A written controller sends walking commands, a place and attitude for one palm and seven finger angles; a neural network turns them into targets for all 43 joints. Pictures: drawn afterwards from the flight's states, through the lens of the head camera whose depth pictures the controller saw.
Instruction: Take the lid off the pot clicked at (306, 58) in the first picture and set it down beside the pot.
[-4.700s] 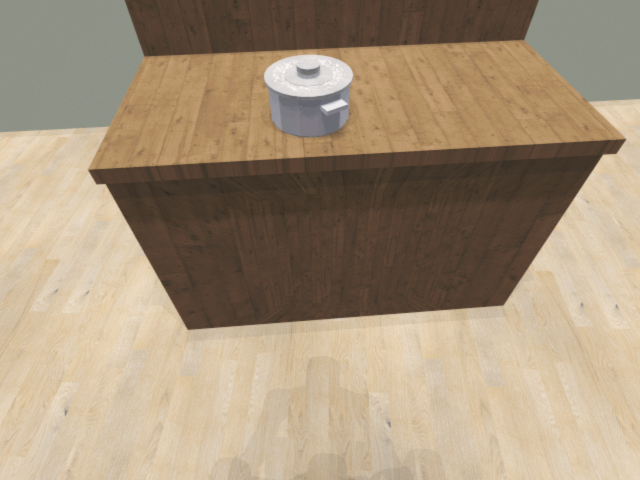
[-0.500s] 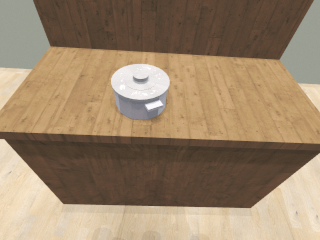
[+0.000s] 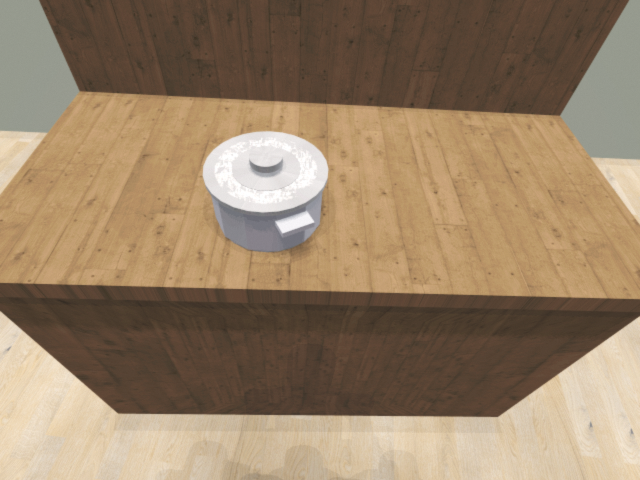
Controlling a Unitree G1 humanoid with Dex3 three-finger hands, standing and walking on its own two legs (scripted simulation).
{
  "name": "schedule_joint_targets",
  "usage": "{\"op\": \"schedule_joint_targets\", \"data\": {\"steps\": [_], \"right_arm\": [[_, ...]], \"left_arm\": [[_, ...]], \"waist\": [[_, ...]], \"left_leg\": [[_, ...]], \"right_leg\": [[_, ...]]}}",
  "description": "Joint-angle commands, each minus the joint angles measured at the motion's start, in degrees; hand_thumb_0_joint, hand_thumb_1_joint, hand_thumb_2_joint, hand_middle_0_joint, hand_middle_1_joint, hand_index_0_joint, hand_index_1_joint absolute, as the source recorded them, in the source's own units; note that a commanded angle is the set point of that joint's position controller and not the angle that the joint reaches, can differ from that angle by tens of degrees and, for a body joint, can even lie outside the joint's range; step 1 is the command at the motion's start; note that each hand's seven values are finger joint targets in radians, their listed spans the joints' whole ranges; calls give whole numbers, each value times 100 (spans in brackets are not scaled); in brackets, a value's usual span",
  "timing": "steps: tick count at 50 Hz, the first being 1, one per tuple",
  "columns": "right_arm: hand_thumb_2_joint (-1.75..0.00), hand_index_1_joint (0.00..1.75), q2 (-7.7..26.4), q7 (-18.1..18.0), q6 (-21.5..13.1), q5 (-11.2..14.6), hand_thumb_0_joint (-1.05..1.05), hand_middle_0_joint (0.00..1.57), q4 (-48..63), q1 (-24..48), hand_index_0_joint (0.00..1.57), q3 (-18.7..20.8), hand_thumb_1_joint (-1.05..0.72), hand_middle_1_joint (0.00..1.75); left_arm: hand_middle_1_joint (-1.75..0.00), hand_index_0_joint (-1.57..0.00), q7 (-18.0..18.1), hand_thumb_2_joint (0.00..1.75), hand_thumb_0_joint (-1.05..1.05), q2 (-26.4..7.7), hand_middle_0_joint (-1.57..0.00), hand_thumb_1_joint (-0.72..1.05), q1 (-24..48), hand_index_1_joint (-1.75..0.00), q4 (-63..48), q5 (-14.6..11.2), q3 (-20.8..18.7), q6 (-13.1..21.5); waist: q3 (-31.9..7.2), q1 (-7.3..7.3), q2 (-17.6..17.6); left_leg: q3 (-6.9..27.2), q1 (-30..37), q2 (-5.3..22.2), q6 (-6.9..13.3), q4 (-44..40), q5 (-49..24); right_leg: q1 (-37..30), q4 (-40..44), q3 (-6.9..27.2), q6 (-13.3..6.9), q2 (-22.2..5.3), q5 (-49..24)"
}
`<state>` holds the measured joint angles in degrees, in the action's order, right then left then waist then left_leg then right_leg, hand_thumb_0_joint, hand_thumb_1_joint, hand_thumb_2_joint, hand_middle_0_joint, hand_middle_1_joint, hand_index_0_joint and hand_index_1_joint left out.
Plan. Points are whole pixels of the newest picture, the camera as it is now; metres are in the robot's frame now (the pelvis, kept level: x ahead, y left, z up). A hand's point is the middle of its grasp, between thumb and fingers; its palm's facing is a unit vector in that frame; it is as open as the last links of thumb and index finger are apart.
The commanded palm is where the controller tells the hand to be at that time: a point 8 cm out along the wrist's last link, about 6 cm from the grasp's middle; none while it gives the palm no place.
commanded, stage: look again from close up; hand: left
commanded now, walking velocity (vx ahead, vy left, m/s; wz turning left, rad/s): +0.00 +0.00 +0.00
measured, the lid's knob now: (266, 159) +0.54 +0.13 +0.09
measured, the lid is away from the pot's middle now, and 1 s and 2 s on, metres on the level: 0.00 0.00 0.00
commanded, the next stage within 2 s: lift the closed hand beside the body in 0.54 s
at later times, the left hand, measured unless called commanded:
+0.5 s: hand out of the picture +0.01 +0.16 -0.18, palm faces +0.04 -0.99 -0.17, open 7.4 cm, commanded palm none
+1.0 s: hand (173, 473) +0.14 +0.18 -0.04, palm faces +0.20 -0.95 -0.26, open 4.9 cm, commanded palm +0.09 +0.23 -0.01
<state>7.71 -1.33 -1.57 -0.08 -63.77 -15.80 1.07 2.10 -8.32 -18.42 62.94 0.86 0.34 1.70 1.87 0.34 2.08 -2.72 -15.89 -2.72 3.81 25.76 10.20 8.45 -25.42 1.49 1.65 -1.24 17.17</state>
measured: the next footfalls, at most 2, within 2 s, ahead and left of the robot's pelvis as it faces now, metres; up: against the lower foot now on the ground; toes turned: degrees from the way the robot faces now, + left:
none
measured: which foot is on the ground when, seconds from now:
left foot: down 0.00-1.00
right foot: down 0.00-1.00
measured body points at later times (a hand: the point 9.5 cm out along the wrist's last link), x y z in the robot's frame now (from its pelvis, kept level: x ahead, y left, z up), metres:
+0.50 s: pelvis +0.02 +0.00 +0.00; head +0.05 +0.01 +0.45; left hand +0.01 +0.21 -0.17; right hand +0.03 -0.23 -0.15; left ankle +0.04 +0.08 -0.74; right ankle -0.04 -0.14 -0.74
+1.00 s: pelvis +0.00 -0.02 +0.00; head -0.01 -0.03 +0.45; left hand +0.12 +0.23 -0.02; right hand +0.22 -0.25 -0.05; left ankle +0.04 +0.08 -0.74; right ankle -0.04 -0.14 -0.74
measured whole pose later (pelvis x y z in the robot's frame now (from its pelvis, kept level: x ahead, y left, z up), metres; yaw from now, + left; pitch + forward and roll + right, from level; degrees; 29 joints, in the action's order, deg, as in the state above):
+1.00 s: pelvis +0.00 -0.02 +0.00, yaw +1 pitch -1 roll +0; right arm 12.8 -1.5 -6.9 1.6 -33.0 -7.6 0.7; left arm 3.6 -10.6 -30.4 7.9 -0.9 -3.1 2.6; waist -1.5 1.0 -1.3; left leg -0.8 -14.9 -1.5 1.9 26.4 10.5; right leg 6.7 -25.5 -0.8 -0.1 0.0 17.7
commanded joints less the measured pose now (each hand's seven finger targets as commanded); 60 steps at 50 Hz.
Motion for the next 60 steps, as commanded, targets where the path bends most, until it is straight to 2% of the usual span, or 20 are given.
{"op": "schedule_joint_targets", "data": {"steps": [1,31,32,33,34,35,36,37,38,39,40,41,43,45,46,47,51,55,56,60], "right_arm": [[-90,30,529,-22,-86,-1,0,20,167,-265,20,78,-90,30],[-90,30,593,-64,-61,1,0,20,15,-208,20,46,-90,30],[-90,30,835,-32,-109,-6,0,20,459,123,20,10,-90,30],[-90,30,1408,49,-1094,343,0,20,2180,-134,20,87,-90,30],[-90,30,1225,-209,-1475,365,0,20,2028,333,20,-83,-90,30],[-90,30,1027,-140,-1531,456,0,20,1978,503,20,-15,-90,30],[-90,30,1070,-101,-1555,339,0,20,1876,480,20,-3,-90,30],[-90,30,1099,-8,-1560,266,0,20,2086,609,20,-19,-90,30],[-90,30,1169,56,-1437,198,0,20,2203,516,20,105,-90,30],[-90,30,1231,118,-1290,160,0,20,2360,557,20,201,-90,30],[-90,30,1249,155,-1168,162,0,20,2570,670,20,294,-90,30],[-90,30,1247,174,-1064,114,0,20,2832,759,20,309,-90,30],[-90,30,1170,134,-945,132,0,20,3364,1071,20,229,-90,30],[-90,30,1121,34,-789,168,0,20,3580,1115,20,218,-90,30],[-90,30,1084,-7,-727,169,0,20,3731,1143,20,165,-90,30],[-90,30,1053,-54,-672,178,0,20,3803,1140,20,153,-90,30],[-90,30,1036,-206,-621,120,0,20,4101,1127,20,89,-90,30],[-90,30,1035,-304,-595,92,0,20,4103,1066,20,62,-90,30],[-90,30,1022,-319,-621,81,0,20,4149,1099,20,25,-90,30],[-90,30,1027,-370,-630,69,0,20,4062,1151,20,33,-90,30]], "left_arm": [[-30,-20,22,90,0,-524,-20,90,-525,-30,-95,3,-90,26],[-30,-20,47,90,0,-538,-20,90,-513,-30,-23,-16,-106,0],[-30,-20,259,90,0,-618,-20,90,-594,-30,-7,125,-74,131],[-35,-24,294,90,0,-1467,-24,90,3005,-35,-7383,-555,33,956],[-40,-29,587,90,0,-1452,-29,90,979,-40,-6439,-138,-165,543],[-44,-33,805,90,0,-677,-33,90,-499,-44,-5884,-242,126,-165],[-49,-38,804,90,0,-216,-38,90,-893,-49,-5278,-178,257,-368],[-54,-42,694,90,0,306,-42,90,-1064,-54,-4891,-59,762,-409],[-59,-46,598,90,0,353,-46,90,-1313,-59,-4233,36,690,-443],[-64,-51,501,90,0,148,-51,90,-1415,-64,-3995,93,432,-395],[-68,-55,451,90,0,-201,-55,90,-2076,-68,-4003,88,-62,-303],[-73,-60,384,90,0,-524,-60,90,-2328,-73,-4581,64,-360,-189],[-83,-68,276,90,0,-837,-68,90,-2045,-83,-5727,-46,-589,23],[-92,-77,260,90,0,-1112,-77,90,-1841,-92,-5964,-111,-943,163],[-97,-82,222,90,0,-996,-82,90,-1658,-97,-6106,-144,-810,223],[-102,-86,203,90,0,-1012,-86,90,-1603,-102,-6180,-173,-869,281],[-121,-104,166,90,0,-1070,-104,90,-1050,-121,-7222,-243,-802,491],[-140,-121,200,90,0,-1217,-121,90,-1238,-140,-7397,-277,-996,482],[-145,-126,193,90,0,-1089,-126,90,-1029,-145,-7640,-278,-802,494],[-150,-130,244,90,0,-1436,-130,90,-1465,-150,-7752,-289,-1214,444]], "waist": [[53,0,-155],[143,12,-135],[12,4,-647],[-2404,-26,-1387],[-2725,82,-2271],[-1978,99,-1779],[-1145,65,-1063],[-461,-16,-358],[-169,-18,383],[-10,20,749],[-226,230,815],[-404,322,737],[-229,294,396],[22,209,45],[131,151,-123],[139,142,-28],[-208,41,-512],[-355,70,-412],[-372,41,-537],[-350,170,-416]], "left_leg": [[820,594,775,-70,-440,-467],[840,796,785,-63,-396,-955],[719,811,787,-228,726,-2909],[859,2061,407,-567,-169,-2560],[766,2531,669,-669,-129,-2879],[869,2038,549,-708,-268,-2469],[837,1732,469,-563,-315,-2227],[777,1394,443,-404,-322,-1753],[765,980,447,-289,-287,-1539],[742,754,443,-238,-245,-1437],[639,722,458,-282,-229,-1527],[540,722,428,-334,-257,-1453],[389,688,375,-335,-352,-948],[300,594,348,-326,-352,-430],[250,506,302,-318,-369,-175],[249,539,297,-295,-371,-45],[190,863,249,-241,-270,118],[182,1083,239,-192,-164,-43],[187,1091,214,-186,-183,-60],[203,1195,240,-161,-184,-257]], "right_leg": [[460,438,304,-379,-418,-795],[169,569,190,-363,-470,-993],[418,340,386,-253,-507,-2660],[6,28,-255,-333,-98,-2000],[337,-156,-211,-486,-23,-1308],[413,-196,-418,-393,22,-862],[406,35,-516,-361,91,-942],[585,278,-640,-294,90,-1047],[728,348,-723,-277,146,-1132],[815,361,-713,-256,163,-1186],[582,339,-720,-282,150,-1291],[451,330,-688,-282,140,-1255],[515,424,-580,-263,102,-983],[696,555,-515,-255,80,-717],[799,603,-483,-241,78,-571],[836,642,-455,-232,85,-477],[873,786,-354,-210,97,-366],[822,884,-316,-213,106,-461],[771,872,-314,-211,92,-495],[638,962,-288,-218,82,-653]]}}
